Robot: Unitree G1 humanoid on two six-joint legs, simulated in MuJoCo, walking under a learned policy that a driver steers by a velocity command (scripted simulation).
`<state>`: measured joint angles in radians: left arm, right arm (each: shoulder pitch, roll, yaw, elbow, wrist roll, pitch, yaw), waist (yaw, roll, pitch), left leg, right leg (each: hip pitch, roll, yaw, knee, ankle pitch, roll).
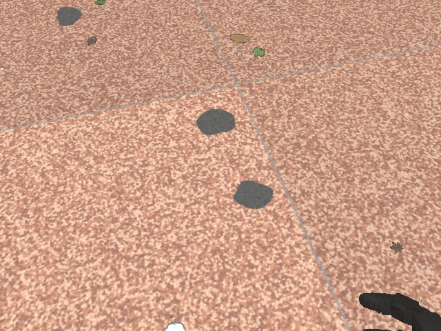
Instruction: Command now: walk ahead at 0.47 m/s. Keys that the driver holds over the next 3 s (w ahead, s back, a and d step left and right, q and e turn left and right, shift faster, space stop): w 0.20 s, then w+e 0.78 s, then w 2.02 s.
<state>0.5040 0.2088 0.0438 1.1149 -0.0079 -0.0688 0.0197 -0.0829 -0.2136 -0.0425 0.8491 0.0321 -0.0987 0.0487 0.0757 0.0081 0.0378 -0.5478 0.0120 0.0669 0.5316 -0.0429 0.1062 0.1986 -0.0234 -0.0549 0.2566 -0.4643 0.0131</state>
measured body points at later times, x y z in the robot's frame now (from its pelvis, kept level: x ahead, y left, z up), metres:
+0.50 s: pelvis +0.28 +0.01 +0.02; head +0.31 +0.00 +0.47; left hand +0.48 +0.22 -0.09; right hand +0.25 -0.26 -0.12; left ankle +0.16 +0.11 -0.71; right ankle +0.46 -0.15 -0.68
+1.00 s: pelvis +0.58 -0.06 +0.03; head +0.61 -0.09 +0.47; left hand +0.72 +0.19 -0.09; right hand +0.71 -0.37 -0.06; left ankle +0.80 +0.02 -0.68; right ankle +0.47 -0.12 -0.71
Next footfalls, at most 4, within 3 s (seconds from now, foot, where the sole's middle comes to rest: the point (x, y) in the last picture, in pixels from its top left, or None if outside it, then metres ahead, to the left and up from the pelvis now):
0.58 right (292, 314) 0.51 -0.13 -0.75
1.08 left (256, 215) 0.83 -0.02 -0.75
1.58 right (356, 192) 0.96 -0.37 -0.75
2.12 left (325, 116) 1.33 -0.29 -0.75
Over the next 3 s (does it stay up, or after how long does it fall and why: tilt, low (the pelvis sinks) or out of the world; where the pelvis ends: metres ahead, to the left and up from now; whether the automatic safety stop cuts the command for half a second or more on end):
stays up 1.52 -0.56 0.03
